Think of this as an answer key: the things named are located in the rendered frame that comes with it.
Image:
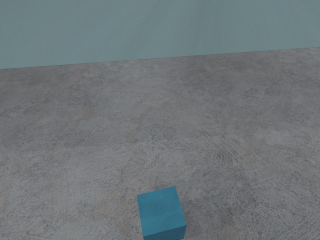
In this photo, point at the carton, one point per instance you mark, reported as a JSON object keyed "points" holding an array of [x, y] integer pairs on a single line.
{"points": [[161, 215]]}

